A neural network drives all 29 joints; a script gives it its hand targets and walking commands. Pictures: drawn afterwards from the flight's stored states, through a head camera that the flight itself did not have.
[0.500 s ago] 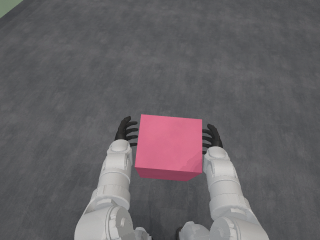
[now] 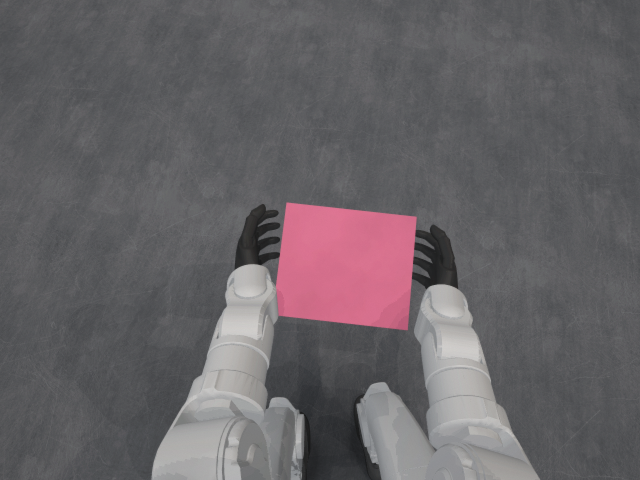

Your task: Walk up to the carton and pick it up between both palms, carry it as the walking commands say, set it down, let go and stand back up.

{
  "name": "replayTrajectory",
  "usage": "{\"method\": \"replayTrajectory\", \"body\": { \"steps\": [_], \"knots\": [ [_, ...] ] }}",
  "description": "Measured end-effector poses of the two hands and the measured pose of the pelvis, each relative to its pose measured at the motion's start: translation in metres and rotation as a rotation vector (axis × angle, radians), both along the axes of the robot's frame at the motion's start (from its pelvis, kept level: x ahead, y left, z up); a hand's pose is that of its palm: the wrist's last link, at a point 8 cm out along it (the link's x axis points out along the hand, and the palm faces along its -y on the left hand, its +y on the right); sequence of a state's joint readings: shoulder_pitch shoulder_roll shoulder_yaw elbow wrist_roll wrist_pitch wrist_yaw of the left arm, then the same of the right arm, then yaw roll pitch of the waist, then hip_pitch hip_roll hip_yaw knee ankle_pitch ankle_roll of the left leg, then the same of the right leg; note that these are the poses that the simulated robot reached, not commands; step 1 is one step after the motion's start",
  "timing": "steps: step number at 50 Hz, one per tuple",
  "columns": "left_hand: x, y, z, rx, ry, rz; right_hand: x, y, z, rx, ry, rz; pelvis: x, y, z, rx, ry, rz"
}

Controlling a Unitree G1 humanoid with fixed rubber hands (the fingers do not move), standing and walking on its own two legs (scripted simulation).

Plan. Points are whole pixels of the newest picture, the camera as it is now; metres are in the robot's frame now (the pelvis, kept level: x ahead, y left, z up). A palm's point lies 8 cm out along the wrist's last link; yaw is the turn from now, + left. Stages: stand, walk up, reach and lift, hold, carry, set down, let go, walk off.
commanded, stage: set down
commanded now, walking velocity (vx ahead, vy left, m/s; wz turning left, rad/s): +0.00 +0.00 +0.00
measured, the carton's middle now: (340, 271) +0.40 -0.05 -0.17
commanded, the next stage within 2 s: none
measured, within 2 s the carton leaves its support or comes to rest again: neither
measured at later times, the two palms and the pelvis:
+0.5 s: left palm (264, 261) +0.41 +0.07 -0.13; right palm (424, 288) +0.35 -0.17 -0.15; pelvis -0.02 -0.02 -0.08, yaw +0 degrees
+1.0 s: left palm (267, 265) +0.43 +0.07 -0.22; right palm (406, 288) +0.37 -0.17 -0.23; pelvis -0.04 +0.00 -0.14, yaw +0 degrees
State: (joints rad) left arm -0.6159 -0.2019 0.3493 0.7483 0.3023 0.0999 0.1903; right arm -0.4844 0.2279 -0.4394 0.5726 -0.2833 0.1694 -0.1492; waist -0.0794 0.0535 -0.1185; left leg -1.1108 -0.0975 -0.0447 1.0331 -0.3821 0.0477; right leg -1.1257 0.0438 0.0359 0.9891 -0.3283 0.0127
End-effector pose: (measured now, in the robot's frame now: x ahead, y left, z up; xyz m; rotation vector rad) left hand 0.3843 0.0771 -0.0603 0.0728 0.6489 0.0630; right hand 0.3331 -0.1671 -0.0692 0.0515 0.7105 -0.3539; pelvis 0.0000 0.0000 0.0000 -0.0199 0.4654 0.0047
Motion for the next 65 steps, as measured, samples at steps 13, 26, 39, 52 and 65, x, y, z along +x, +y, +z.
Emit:
{"method": "replayTrajectory", "body": {
  "steps": [13, 26, 39, 52, 65],
  "knots": [
    [0.013, -0.006, -0.039, 0.001, -0.016, -0.001, 0.009, -0.003, -0.042, 0.008, -0.018, -0.039, -0.011, -0.019, -0.041, 0.005, 0.066, -0.004],
    [0.029, -0.009, -0.074, 0.013, -0.011, -0.023, 0.017, -0.004, -0.084, 0.003, -0.006, -0.053, -0.022, -0.022, -0.079, 0.006, 0.102, -0.004],
    [0.04, -0.004, -0.122, 0.009, 0.014, -0.008, 0.031, 0.001, -0.131, -0.009, 0.023, -0.034, -0.032, -0.012, -0.115, -0.003, 0.156, 0.001],
    [0.052, -0.003, -0.164, 0.006, 0.028, -0.011, 0.043, 0.002, -0.17, -0.017, 0.039, -0.012, -0.038, -0.002, -0.148, -0.015, 0.201, 0.012],
    [0.067, -0.004, -0.204, 0.014, 0.048, -0.014, 0.061, -0.002, -0.207, -0.027, 0.058, 0.022, -0.044, -0.002, -0.182, -0.018, 0.244, 0.026]
  ]
}}
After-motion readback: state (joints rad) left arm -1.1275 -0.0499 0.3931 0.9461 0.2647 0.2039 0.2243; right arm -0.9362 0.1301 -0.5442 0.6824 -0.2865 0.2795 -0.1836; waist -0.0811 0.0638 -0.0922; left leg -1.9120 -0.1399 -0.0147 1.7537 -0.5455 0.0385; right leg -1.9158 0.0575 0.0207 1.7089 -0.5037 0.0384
